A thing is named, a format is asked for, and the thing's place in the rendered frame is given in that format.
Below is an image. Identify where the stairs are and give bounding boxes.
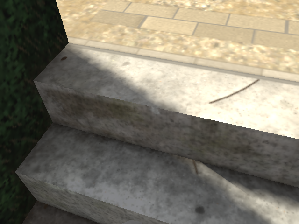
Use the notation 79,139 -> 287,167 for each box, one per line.
15,81 -> 299,224

